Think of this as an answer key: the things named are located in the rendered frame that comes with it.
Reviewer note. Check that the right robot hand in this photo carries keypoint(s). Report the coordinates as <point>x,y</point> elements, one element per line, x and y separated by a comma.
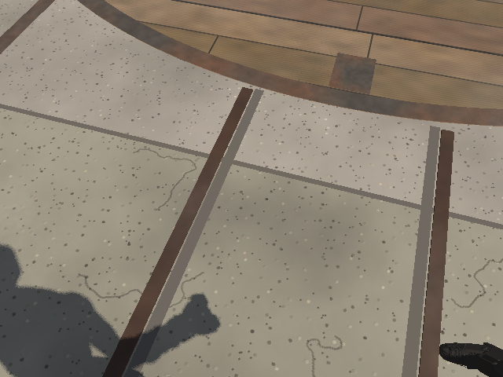
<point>487,358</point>

